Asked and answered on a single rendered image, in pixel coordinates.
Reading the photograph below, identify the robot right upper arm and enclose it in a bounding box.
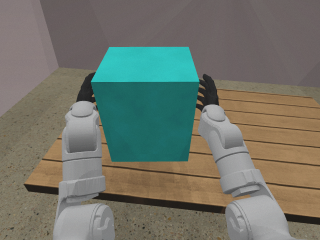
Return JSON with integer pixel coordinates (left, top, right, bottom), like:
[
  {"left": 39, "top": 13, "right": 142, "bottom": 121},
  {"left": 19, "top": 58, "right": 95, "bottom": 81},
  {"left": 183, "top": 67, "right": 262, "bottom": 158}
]
[{"left": 225, "top": 195, "right": 306, "bottom": 240}]

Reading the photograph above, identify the right robot forearm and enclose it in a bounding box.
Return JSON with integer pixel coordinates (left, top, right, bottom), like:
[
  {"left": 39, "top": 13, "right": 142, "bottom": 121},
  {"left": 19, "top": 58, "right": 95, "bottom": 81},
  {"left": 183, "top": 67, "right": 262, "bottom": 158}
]
[{"left": 197, "top": 104, "right": 289, "bottom": 232}]

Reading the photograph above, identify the robot left upper arm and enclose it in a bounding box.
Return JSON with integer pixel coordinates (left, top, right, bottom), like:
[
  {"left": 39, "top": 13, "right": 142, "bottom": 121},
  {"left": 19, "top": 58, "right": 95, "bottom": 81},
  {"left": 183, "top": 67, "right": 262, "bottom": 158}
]
[{"left": 53, "top": 203, "right": 115, "bottom": 240}]

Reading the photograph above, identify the table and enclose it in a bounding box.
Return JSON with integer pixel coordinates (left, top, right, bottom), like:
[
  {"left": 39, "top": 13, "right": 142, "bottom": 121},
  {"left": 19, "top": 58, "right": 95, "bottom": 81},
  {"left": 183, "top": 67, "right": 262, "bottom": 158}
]
[{"left": 24, "top": 87, "right": 320, "bottom": 225}]

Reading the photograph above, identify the left robot hand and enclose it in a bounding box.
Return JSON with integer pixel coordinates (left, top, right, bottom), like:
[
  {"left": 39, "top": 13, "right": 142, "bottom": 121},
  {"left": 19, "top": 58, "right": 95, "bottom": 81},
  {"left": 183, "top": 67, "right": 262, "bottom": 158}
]
[{"left": 76, "top": 72, "right": 98, "bottom": 110}]

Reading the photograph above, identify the carton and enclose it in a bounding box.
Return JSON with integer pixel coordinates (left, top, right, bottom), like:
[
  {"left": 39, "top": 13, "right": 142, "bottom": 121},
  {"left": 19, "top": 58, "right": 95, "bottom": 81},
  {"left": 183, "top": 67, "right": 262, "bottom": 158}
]
[{"left": 91, "top": 47, "right": 200, "bottom": 162}]

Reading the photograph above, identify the left robot forearm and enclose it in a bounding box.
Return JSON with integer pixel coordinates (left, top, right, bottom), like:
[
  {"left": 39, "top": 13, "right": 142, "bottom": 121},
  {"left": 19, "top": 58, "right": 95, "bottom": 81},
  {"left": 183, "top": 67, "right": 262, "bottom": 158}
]
[{"left": 52, "top": 101, "right": 106, "bottom": 240}]

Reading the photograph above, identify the right robot hand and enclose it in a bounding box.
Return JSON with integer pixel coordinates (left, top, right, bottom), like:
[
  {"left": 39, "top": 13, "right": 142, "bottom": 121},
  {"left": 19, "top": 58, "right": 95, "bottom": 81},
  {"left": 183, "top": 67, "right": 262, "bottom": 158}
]
[{"left": 196, "top": 74, "right": 219, "bottom": 112}]

